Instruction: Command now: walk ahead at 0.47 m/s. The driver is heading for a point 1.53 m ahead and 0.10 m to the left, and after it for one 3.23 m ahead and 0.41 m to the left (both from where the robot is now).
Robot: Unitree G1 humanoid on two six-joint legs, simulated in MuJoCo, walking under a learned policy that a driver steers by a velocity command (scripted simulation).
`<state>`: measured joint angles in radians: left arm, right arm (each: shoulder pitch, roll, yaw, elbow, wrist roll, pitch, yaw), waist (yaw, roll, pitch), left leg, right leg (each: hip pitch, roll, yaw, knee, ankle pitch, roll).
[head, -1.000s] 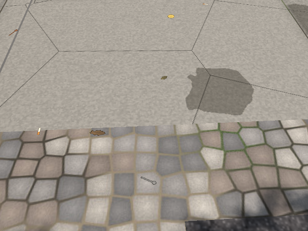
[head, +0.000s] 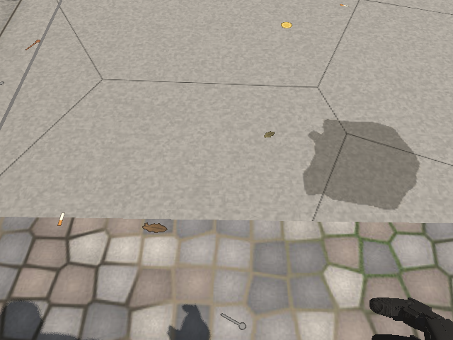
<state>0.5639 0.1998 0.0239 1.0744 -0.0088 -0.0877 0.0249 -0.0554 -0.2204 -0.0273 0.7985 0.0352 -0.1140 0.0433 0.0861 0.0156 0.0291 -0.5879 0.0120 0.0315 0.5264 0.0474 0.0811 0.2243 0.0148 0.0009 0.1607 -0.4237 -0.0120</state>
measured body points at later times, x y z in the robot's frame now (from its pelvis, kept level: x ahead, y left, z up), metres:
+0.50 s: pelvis +0.29 -0.01 +0.02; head +0.30 -0.02 +0.47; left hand +0.49 +0.23 -0.08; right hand +0.27 -0.28 -0.13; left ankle +0.17 +0.11 -0.72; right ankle +0.46 -0.13 -0.70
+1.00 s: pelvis +0.56 -0.05 +0.00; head +0.59 -0.05 +0.44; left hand +0.51 +0.21 -0.14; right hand +0.77 -0.27 -0.11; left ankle +0.76 +0.11 -0.70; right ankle +0.45 -0.13 -0.75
